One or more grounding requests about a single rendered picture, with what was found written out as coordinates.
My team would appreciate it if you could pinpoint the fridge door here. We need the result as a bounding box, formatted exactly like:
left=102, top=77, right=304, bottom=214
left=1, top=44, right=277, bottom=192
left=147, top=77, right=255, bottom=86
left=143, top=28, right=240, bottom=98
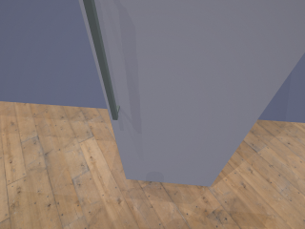
left=78, top=0, right=305, bottom=187

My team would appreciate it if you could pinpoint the handle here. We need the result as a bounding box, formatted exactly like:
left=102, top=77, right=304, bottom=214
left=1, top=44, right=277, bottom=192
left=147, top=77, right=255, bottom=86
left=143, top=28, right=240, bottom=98
left=83, top=0, right=120, bottom=120

